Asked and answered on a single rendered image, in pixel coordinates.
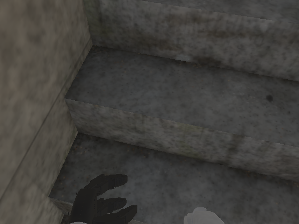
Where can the robot left hand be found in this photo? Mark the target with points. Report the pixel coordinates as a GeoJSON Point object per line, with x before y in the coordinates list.
{"type": "Point", "coordinates": [88, 209]}

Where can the right robot shin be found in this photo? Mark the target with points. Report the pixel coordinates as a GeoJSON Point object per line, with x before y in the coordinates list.
{"type": "Point", "coordinates": [199, 209]}

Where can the right robot thigh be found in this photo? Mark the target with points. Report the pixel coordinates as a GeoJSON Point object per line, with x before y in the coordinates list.
{"type": "Point", "coordinates": [202, 217]}

